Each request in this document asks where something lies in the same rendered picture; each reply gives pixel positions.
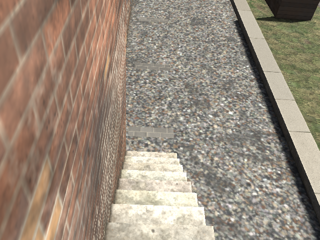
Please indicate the stairs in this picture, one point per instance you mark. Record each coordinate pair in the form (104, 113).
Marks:
(154, 201)

